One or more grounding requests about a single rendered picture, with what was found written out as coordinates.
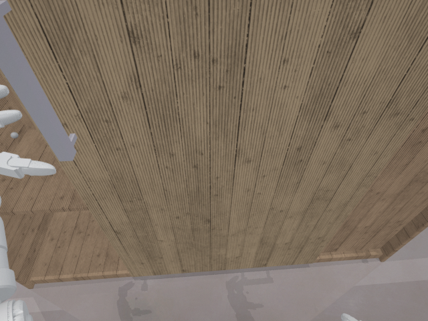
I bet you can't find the handle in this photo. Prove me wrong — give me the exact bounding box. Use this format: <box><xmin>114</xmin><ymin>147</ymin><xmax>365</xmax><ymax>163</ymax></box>
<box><xmin>0</xmin><ymin>0</ymin><xmax>77</xmax><ymax>161</ymax></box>

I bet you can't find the left robot forearm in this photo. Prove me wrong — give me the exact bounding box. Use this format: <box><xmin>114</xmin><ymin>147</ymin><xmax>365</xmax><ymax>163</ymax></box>
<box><xmin>0</xmin><ymin>196</ymin><xmax>17</xmax><ymax>304</ymax></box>

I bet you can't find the wardrobe door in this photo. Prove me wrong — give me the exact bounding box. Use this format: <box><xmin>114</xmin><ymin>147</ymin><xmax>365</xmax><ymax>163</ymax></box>
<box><xmin>0</xmin><ymin>0</ymin><xmax>428</xmax><ymax>277</ymax></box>
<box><xmin>321</xmin><ymin>109</ymin><xmax>428</xmax><ymax>253</ymax></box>

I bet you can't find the left robot upper arm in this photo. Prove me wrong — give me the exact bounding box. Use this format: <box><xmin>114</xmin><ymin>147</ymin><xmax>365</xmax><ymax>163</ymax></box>
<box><xmin>0</xmin><ymin>300</ymin><xmax>33</xmax><ymax>321</ymax></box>

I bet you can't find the robot left hand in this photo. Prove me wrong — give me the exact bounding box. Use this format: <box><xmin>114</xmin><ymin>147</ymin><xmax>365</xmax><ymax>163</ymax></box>
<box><xmin>0</xmin><ymin>85</ymin><xmax>56</xmax><ymax>179</ymax></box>

